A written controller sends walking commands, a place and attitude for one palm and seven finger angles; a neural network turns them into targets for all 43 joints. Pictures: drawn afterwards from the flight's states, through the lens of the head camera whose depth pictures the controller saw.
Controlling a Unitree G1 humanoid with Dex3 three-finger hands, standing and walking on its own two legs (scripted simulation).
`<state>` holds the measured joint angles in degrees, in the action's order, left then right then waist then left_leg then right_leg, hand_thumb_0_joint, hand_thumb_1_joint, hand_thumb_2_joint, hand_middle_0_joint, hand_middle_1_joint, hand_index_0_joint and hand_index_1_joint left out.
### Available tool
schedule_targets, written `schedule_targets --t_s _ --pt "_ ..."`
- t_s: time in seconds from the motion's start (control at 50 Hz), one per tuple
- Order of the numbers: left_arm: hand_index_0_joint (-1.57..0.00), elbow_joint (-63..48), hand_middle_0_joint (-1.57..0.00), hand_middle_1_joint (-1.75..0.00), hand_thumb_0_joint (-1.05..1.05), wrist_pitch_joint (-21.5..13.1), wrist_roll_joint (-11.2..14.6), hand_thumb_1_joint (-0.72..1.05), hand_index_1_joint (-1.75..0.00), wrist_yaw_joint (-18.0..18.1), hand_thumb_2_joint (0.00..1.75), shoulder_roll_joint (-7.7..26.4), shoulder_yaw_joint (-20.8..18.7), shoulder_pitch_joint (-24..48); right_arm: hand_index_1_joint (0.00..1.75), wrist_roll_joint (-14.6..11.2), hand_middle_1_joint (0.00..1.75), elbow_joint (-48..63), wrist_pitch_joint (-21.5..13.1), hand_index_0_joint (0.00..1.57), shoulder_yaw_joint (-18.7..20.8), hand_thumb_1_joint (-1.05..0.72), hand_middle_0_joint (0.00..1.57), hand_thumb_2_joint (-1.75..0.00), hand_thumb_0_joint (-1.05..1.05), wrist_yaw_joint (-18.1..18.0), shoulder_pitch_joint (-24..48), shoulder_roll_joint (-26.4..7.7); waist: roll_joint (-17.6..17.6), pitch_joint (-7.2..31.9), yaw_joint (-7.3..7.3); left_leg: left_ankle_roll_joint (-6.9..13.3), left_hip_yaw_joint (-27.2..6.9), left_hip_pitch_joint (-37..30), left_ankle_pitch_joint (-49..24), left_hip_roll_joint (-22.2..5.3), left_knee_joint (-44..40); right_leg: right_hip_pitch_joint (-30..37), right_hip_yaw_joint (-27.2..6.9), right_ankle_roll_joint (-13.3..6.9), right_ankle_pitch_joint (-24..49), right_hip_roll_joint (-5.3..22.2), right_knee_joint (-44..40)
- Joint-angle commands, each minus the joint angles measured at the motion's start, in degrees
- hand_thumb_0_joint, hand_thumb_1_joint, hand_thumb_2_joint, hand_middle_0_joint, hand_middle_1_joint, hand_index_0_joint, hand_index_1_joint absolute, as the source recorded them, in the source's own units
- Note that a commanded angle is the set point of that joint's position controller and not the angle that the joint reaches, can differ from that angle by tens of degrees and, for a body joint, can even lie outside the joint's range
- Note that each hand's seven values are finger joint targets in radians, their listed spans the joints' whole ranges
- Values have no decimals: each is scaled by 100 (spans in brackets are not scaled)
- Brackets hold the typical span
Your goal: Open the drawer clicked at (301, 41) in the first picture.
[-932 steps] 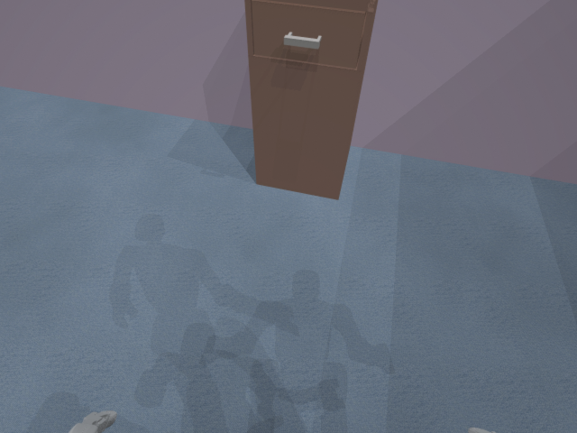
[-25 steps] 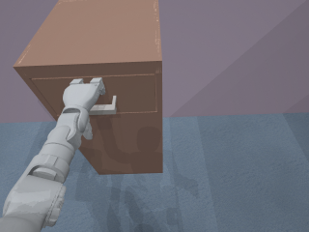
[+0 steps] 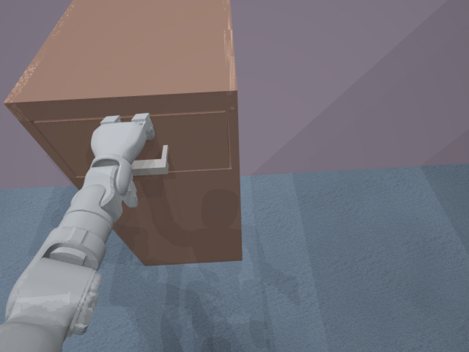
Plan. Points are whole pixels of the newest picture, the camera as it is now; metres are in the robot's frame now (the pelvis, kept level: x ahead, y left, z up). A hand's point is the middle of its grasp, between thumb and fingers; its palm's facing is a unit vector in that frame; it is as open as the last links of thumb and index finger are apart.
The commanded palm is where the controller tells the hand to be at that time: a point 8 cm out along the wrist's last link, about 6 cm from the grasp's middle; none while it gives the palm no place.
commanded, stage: move the hooked fingers above the handle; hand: left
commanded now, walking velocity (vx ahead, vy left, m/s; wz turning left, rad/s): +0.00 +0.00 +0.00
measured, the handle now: (140, 159) +0.50 +0.20 +0.00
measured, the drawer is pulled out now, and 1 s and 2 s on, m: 0.00 0.00 0.00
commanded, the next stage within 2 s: lower the fingers behind the handle in 0.82 s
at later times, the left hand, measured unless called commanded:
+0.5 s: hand (134, 165) +0.45 +0.18 +0.05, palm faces -0.09 -0.04 -1.00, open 13.8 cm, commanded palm +0.43 +0.20 +0.12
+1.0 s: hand (132, 163) +0.45 +0.19 +0.05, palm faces -0.07 -0.05 -1.00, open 13.8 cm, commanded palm +0.44 +0.20 +0.11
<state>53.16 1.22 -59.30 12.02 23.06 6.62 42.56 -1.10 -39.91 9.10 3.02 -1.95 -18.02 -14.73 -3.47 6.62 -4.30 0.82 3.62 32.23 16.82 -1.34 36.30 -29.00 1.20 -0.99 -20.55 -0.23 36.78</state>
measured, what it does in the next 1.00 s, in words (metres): stands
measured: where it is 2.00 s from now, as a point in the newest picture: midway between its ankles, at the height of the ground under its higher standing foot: outside the picture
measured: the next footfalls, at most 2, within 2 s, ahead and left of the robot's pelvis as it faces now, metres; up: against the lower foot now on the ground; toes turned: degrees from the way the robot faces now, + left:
none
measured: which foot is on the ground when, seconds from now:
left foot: down 0.00-1.00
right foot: down 0.00-1.00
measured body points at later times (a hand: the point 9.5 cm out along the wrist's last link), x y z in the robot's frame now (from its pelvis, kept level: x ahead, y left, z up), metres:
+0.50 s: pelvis +0.00 +0.00 +0.00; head +0.05 -0.02 +0.45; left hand +0.44 +0.18 +0.11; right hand +0.07 -0.27 -0.14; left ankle +0.00 +0.11 -0.72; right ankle -0.03 -0.11 -0.72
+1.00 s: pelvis +0.01 +0.00 +0.00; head +0.07 -0.02 +0.45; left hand +0.45 +0.19 +0.10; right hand +0.06 -0.27 -0.14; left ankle +0.00 +0.11 -0.72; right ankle -0.03 -0.11 -0.72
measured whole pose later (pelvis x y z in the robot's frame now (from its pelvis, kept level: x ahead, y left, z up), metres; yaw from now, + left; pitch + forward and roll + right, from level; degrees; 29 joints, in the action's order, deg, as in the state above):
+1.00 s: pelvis +0.01 +0.00 +0.00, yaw +1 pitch +13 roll +0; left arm 48.8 -2.9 -59.1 10.9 23.6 6.5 40.1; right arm -0.9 -39.7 8.8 3.4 -2.7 -17.1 -14.8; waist -2.9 5.9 -3.9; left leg 0.9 3.1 32.2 17.4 -1.1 36.7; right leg -28.5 1.6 -0.9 -21.1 0.0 36.7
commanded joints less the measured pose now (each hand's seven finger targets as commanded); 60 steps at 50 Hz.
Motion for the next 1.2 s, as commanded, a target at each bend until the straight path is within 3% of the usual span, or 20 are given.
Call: schedule_targets --t_s 0.0,0.08,0.12,0.2,0.26,0.36,0.4,0.42,0.5,0.58,0.64,0.7,0.78,0.84,0.9,0.94,1.0,1.06,1.12,1.18 --pt "-30 -1440 -30 -120 0 -228 1 -50 -120 238 30 1326 -473 2607 30 32 30 543 -168 20 321 -90 20 -90 0 -75 -264 -789 275 2080 26 227 -143 -1494 -1859 255 -87 570 -56 -81 2091 -209 -407" --pt "-30 -1778 -30 -120 0 -405 -31 -50 -120 413 30 1427 -620 2703 30 65 30 502 -209 20 361 -90 20 -90 0 -70 -285 -755 95 2391 43 220 -189 -1771 -2238 250 12 560 -41 -98 2302 -233 -310" --pt "-30 -1670 -30 -120 0 -341 -54 -50 -120 519 30 1308 -535 2717 30 59 30 445 -207 20 356 -90 20 -90 0 -64 -265 -750 233 2243 -24 211 -198 -1714 -2160 247 2 457 -5 -83 2215 -243 -331" --pt "-30 -1367 -30 -120 0 -42 -54 -50 -120 617 30 1364 -640 2422 30 51 30 418 -196 20 339 -90 20 -90 0 -16 -200 -765 166 2187 105 187 -135 -1615 -2195 256 -49 568 12 -104 2288 -244 -333" --pt "-30 -1200 -30 -120 0 193 -13 -50 -120 486 30 979 -325 2216 30 33 30 444 -164 20 341 -90 20 -90 0 40 -156 -770 224 2105 77 180 -123 -1669 -2266 236 -76 556 47 -102 2325 -245 -362" --pt "-30 -1295 -30 -120 0 226 100 -50 -120 97 30 803 -101 2178 30 2 30 566 -114 20 317 -90 20 -90 0 8 -68 -797 556 1893 31 228 -116 -1605 -2008 253 -175 682 13 -67 2300 -205 -499" --pt "-30 -1457 -30 -120 0 74 84 -50 -120 32 30 1107 -313 2259 30 9 30 581 -99 20 304 -90 20 -90 0 -53 -46 -804 611 1904 41 246 -120 -1568 -1979 277 -158 777 -31 -56 2375 -185 -490" --pt "-30 -1590 -30 -120 0 -14 96 -50 -120 21 30 1013 -209 2391 30 15 30 613 -112 20 290 -90 20 -90 0 -68 -31 -781 552 1852 6 257 -124 -1584 -1937 291 -163 737 -41 -51 2371 -179 -507" --pt "-30 -1817 -30 -120 0 -330 -15 -50 -120 238 30 1491 -594 2680 30 35 30 555 -153 20 274 -90 20 -90 0 -135 -52 -734 225 1906 52 234 -164 -1583 -1957 294 -103 622 -64 -90 2241 -184 -416" --pt "-30 -1600 -30 -120 0 -235 -89 -50 -120 526 30 1833 -926 2535 30 40 30 504 -186 20 272 -90 20 -90 0 -153 -56 -714 157 2140 149 205 -124 -1485 -2002 298 -51 724 -65 -95 2269 -194 -344" --pt "-30 -1260 -30 -120 0 24 -51 -50 -120 499 30 1601 -771 2288 30 41 30 476 -181 20 282 -90 20 -90 0 -105 -91 -734 207 2294 157 179 -80 -1467 -2258 298 -25 873 -27 -92 2588 -197 -305" --pt "-30 -1058 -30 -120 0 212 42 -50 -120 228 30 1167 -333 2190 30 5 30 474 -145 20 300 -90 20 -90 0 -63 -150 -802 402 2058 17 190 -58 -1502 -2219 258 -44 711 0 -50 2619 -197 -395" --pt "-30 -1271 -30 -120 0 97 155 -50 -120 14 30 1263 -413 2212 30 10 30 526 -91 20 301 -90 20 -90 0 -71 -144 -826 635 2053 28 236 -84 -1467 -2146 286 -80 910 -40 -23 2763 -167 -442" --pt "-30 -1622 -30 -120 0 -218 138 -50 -120 -60 30 1335 -435 2435 30 26 30 554 -105 20 301 -90 20 -90 0 -123 -117 -810 524 1985 -18 256 -117 -1494 -2070 296 -76 851 -76 -39 2633 -158 -469" --pt "-30 -1843 -30 -120 0 -467 44 -50 -120 73 30 1399 -477 2625 30 27 30 532 -136 20 316 -90 20 -90 0 -143 -172 -763 154 2011 -5 233 -182 -1622 -2102 289 -39 579 -57 -81 2371 -197 -393" --pt "-30 -1671 -30 -120 0 -516 8 -50 -120 227 30 1499 -627 2561 30 57 30 466 -163 20 325 -90 20 -90 0 -135 -241 -764 174 2020 -7 221 -192 -1604 -2146 274 31 457 -38 -94 2283 -214 -355" --pt "-30 -1374 -30 -120 0 -392 -14 -50 -120 463 30 1485 -744 2193 30 68 30 442 -169 20 326 -90 20 -90 0 -93 -261 -749 142 2121 106 182 -151 -1435 -2193 274 78 459 -24 -105 2354 -225 -242" --pt "-30 -1234 -30 -120 0 -193 -71 -50 -120 588 30 1155 -512 2223 30 79 30 409 -180 20 356 -90 20 -90 0 1 -321 -766 70 2257 64 146 -160 -1520 -2357 228 129 302 40 -116 2345 -255 -165" --pt "-30 -1024 -30 -120 0 45 -101 -50 -120 621 30 931 -350 2157 30 74 30 397 -147 20 377 -90 20 -90 0 54 -329 -794 345 2139 -1 156 -143 -1465 -2290 202 132 236 62 -99 2300 -273 -209" --pt "-30 -1001 -30 -120 0 128 -99 -50 -120 597 30 1116 -451 2325 30 71 30 404 -129 20 365 -90 20 -90 0 20 -325 -816 442 2182 -28 190 -140 -1363 -2073 228 101 368 12 -84 2259 -252 -245"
